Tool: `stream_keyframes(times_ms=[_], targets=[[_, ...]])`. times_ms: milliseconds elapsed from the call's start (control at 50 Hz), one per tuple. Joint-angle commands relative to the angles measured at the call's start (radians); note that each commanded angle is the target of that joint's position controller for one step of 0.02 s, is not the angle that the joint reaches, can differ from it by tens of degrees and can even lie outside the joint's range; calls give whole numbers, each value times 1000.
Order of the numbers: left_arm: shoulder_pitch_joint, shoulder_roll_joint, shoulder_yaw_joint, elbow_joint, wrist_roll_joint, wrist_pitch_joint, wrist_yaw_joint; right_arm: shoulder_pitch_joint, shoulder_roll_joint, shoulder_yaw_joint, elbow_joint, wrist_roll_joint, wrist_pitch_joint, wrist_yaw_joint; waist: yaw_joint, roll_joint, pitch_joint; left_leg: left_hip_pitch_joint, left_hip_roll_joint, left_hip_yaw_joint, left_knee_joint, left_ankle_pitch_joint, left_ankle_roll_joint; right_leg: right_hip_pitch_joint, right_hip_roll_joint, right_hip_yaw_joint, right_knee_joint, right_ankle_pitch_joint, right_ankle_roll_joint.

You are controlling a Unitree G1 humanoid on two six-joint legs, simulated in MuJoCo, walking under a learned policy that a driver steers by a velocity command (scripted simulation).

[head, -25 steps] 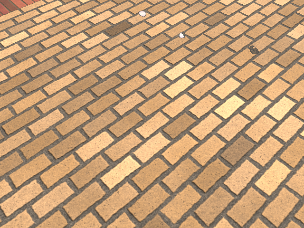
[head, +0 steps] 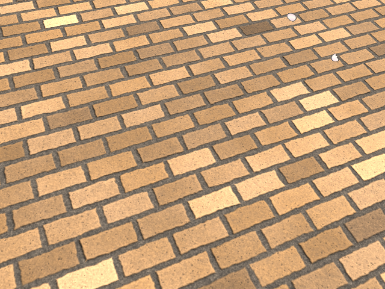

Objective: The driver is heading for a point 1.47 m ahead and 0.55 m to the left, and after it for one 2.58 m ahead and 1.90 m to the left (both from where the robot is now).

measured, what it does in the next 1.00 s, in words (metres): steps on the spot, turning left: right foot, then left foot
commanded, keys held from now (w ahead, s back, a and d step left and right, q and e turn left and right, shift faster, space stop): q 0.60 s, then w+q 0.22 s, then w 0.08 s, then w+e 0.10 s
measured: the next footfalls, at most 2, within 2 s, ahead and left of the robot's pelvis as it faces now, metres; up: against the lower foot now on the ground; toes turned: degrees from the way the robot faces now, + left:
right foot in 0.42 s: +0.09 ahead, -0.12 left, +0.00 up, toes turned +20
left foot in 0.86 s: -0.01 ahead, +0.13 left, +0.00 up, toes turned +33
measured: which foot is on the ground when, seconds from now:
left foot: down 0.00-0.42, up 0.44-0.84, down 0.86-1.00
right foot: up 0.00-0.40, down 0.42-0.86, up 0.88-1.00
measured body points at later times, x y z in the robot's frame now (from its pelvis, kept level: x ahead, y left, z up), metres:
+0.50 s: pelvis +0.01 -0.02 +0.00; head +0.05 -0.03 +0.45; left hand +0.09 +0.30 -0.08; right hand +0.26 -0.25 -0.09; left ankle -0.02 +0.09 -0.69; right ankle +0.05 -0.13 -0.73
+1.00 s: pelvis +0.04 +0.07 +0.01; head +0.04 +0.10 +0.46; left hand -0.01 +0.37 -0.11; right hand +0.28 -0.11 -0.08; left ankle -0.05 +0.11 -0.73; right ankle +0.11 -0.07 -0.65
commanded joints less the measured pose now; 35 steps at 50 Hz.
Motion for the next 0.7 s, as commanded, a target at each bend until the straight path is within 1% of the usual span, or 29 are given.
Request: stream_keyframes(times_ms=[20,40,80,120,160,220,280,320,360,380,400,420,440,460,480,500,520,540,560,600,620,640,660,700], targets=[[-56,112,31,-88,4,-14,17,-17,-172,-47,-60,17,-34,-16,-18,168,-118,221,263,-337,-234,388,180,-240,4,91,167,64,-2],[-42,110,32,-82,9,-14,17,-39,-163,-38,-64,20,-30,-23,-5,179,-121,187,237,-314,-233,431,172,-201,17,85,175,118,8],[-15,91,28,-72,4,-17,10,-39,-158,-33,-65,10,-25,-32,5,176,-152,181,215,-297,-231,458,176,-160,42,78,166,177,23],[-26,73,20,-74,0,-17,9,-25,-161,-33,-60,11,-24,-36,-4,170,-151,200,203,-308,-228,430,176,-159,53,80,72,196,31],[-51,63,15,-82,0,-19,8,-14,-173,-38,-54,13,-20,-40,-17,176,-144,212,198,-340,-221,375,177,-151,61,91,-30,198,37],[-67,62,12,-88,-3,-24,3,-18,-188,-44,-54,13,-14,-39,-28,189,-132,180,192,-397,-213,288,180,-97,76,106,-144,182,36],[-67,67,13,-92,-9,-34,-6,-31,-194,-46,-56,13,-7,-31,-32,197,-130,148,185,-459,-196,292,183,-30,94,113,-229,154,25],[-57,69,15,-93,-13,-43,-13,-42,-194,-47,-57,18,-3,-27,-30,203,-139,155,179,-500,-176,340,178,10,105,115,-290,144,15],[-32,70,17,-90,-15,-52,-21,-60,-190,-47,-59,25,2,-25,-17,207,-152,166,163,-533,-148,392,164,66,111,114,-392,170,1],[-3,68,20,-81,-14,-56,-24,-79,-185,-46,-62,33,5,-27,6,202,-159,154,143,-533,-126,390,143,125,111,105,-492,237,-10],[30,73,24,-68,-9,-59,-24,-90,-175,-43,-65,40,8,-31,27,188,-162,113,110,-516,-98,331,107,214,93,97,-612,366,-26],[52,123,36,-70,4,-56,-18,-52,-136,-33,-63,34,7,-33,12,92,-194,18,54,-449,5,125,50,342,-46,199,-643,464,-77],[9,207,48,-79,23,-45,-14,2,-104,-25,-72,32,1,-33,-52,-190,-152,-189,-120,-239,193,-253,-22,395,-240,429,-665,679,-221],[16,162,40,-90,39,-48,-15,10,-193,-54,-56,19,-6,-36,-17,-183,-141,-242,-98,-183,440,-382,-78,332,-352,526,-682,719,-347],[-22,116,23,-101,30,-49,-10,27,-237,-74,-37,23,-5,-35,-35,-110,-122,-246,-54,-171,564,-315,-101,298,-326,444,-673,684,-340],[-59,86,15,-106,19,-46,-4,36,-222,-77,-16,27,4,-36,-46,-78,-101,-251,-39,-155,607,-251,-120,284,-252,347,-663,616,-291],[-73,71,10,-109,5,-43,2,41,-194,-72,-6,27,14,-38,-40,-76,-84,-277,-36,-145,647,-194,-137,295,-207,283,-658,580,-263],[-69,68,5,-109,0,-40,8,37,-166,-65,-7,30,21,-35,-30,-82,-73,-292,-30,-128,665,-162,-151,299,-190,238,-657,608,-260],[-54,73,4,-105,4,-34,12,20,-145,-58,-16,35,21,-32,-18,-89,-68,-294,-24,-95,642,-140,-160,303,-171,193,-664,626,-263],[-7,86,9,-95,13,-25,19,-34,-119,-46,-43,39,17,-29,20,-112,-83,-315,0,-58,550,-123,-173,377,-178,162,-664,658,-281],[32,99,15,-86,12,-21,21,-53,-113,-41,-53,37,16,-26,43,-113,-107,-325,18,-44,501,-118,-173,422,-195,166,-683,561,-288],[53,112,20,-80,7,-18,21,-69,-107,-35,-63,35,14,-21,60,-115,-114,-321,36,-32,449,-115,-169,438,-206,174,-707,427,-290],[62,127,25,-77,1,-19,19,-80,-101,-29,-72,32,11,-15,68,-123,-112,-305,49,-17,399,-118,-162,433,-215,179,-732,315,-288],[61,153,34,-74,-7,-24,11,-91,-91,-20,-85,28,3,-2,72,-133,-96,-254,66,13,306,-132,-137,397,-231,170,-768,188,-280]])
